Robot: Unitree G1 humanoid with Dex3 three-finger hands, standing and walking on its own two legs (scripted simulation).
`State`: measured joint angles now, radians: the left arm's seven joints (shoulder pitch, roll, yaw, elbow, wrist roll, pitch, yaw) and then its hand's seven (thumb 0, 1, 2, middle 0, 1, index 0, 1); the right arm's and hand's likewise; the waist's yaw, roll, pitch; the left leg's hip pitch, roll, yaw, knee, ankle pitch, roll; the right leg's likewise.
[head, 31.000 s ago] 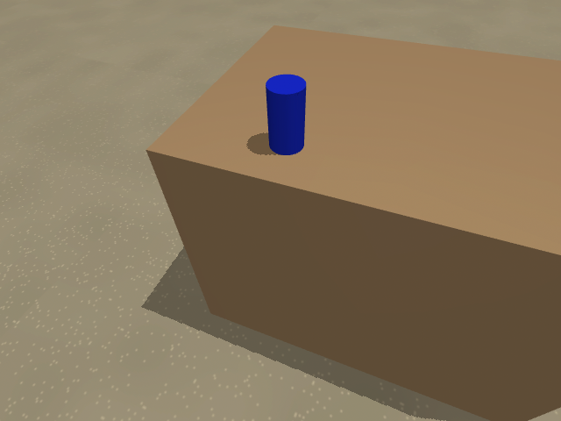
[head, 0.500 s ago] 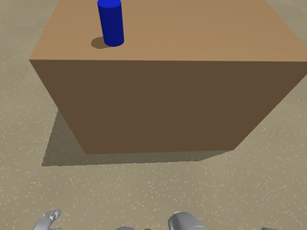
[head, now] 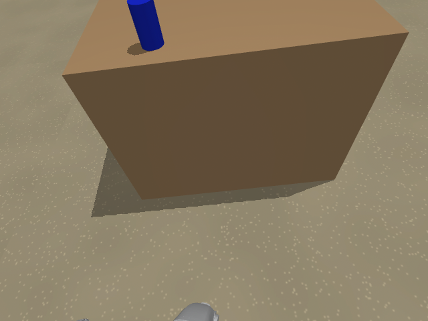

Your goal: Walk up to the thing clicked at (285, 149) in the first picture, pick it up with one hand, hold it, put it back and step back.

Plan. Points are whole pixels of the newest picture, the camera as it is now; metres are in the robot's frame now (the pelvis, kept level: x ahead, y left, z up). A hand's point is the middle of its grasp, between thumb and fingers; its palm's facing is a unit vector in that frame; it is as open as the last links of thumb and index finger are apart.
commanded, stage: step back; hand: left
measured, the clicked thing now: (146, 23) +0.91 +0.26 +0.10
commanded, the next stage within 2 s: stand in 1.60 s
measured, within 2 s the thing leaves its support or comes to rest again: neither
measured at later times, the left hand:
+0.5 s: hand out of the picture -0.10 +0.25 -0.17, palm faces -0.01 -0.93 -0.37, open 7.4 cm
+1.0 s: hand out of the picture -0.12 +0.26 -0.14, palm faces +0.02 -0.92 -0.39, open 7.4 cm
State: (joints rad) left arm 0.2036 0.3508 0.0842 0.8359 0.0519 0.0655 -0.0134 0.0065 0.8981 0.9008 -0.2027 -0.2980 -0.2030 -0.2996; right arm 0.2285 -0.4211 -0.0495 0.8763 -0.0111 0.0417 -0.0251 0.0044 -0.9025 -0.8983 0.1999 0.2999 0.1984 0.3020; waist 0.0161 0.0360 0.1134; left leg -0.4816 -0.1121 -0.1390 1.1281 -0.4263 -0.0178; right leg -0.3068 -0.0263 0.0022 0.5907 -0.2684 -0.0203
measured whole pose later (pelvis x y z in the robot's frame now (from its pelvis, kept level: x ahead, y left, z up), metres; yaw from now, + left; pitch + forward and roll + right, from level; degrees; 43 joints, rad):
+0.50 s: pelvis -0.17 -0.02 -0.01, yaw -1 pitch -1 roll +0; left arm 0.21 0.40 0.07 0.89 0.03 0.04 -0.01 0.00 0.90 0.90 -0.20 -0.30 -0.20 -0.30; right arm 0.09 -0.39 -0.04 0.81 -0.04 0.02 0.00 0.00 -0.90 -0.90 0.20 0.30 0.20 0.30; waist 0.04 -0.03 0.13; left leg -0.41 0.06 0.05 0.64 -0.21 0.01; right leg -0.21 0.00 0.07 0.67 -0.47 0.01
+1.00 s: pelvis -0.19 -0.02 +0.00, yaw +2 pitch -2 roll +0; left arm 0.18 0.41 0.07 0.95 0.03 0.00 -0.02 0.01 0.90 0.90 -0.20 -0.30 -0.20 -0.30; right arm 0.26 -0.34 -0.04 0.98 -0.04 -0.03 0.02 0.01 -0.90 -0.90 0.20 0.30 0.20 0.30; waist -0.01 -0.02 0.07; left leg -0.21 -0.01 -0.03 0.52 -0.29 0.01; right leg -0.35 -0.03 0.00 0.80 -0.48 -0.03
